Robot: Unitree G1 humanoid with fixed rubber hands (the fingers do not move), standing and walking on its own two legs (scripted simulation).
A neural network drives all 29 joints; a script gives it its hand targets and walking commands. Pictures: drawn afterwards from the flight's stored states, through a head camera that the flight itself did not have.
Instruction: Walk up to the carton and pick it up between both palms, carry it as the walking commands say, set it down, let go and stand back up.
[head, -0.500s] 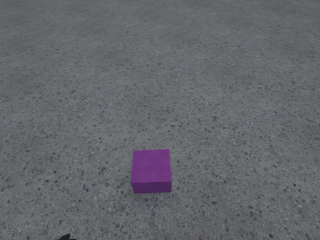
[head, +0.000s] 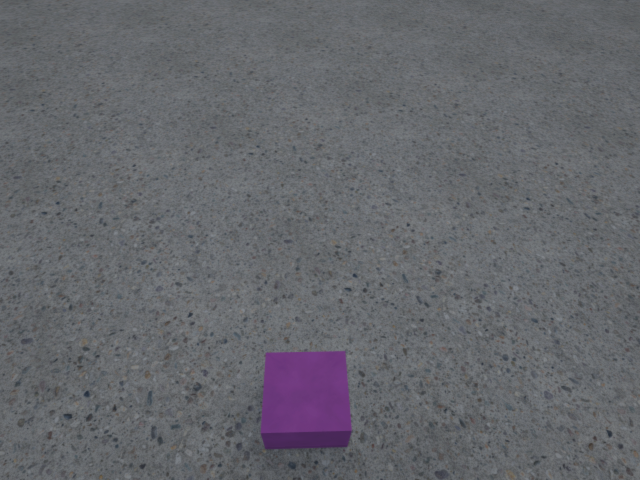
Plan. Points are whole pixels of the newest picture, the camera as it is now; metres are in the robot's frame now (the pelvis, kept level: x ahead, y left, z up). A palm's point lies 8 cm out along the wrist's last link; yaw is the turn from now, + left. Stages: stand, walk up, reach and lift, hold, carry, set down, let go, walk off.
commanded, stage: walk up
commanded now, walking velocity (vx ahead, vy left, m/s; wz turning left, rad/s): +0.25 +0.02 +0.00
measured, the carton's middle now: (306, 399) +0.48 +0.04 -0.69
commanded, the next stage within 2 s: stand in 1.22 s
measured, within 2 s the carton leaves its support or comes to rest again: neither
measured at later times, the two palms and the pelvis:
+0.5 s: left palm out of the picture +0.13 +0.28 -0.11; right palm out of the picture +0.13 -0.26 -0.12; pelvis +0.06 +0.00 +0.00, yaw +0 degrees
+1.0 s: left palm out of the picture +0.14 +0.29 -0.11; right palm out of the picture +0.14 -0.24 -0.12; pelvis +0.07 +0.02 +0.00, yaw +1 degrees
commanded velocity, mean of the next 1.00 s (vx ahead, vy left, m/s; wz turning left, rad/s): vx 0.10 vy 0.07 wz -0.01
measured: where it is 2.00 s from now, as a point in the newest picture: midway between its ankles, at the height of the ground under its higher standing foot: outside the picture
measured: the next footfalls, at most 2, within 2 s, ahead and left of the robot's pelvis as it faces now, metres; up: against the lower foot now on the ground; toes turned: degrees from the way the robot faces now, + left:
right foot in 0.12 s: +0.10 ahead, -0.14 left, +0.00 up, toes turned -4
right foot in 0.96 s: +0.15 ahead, -0.11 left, +0.00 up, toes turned +5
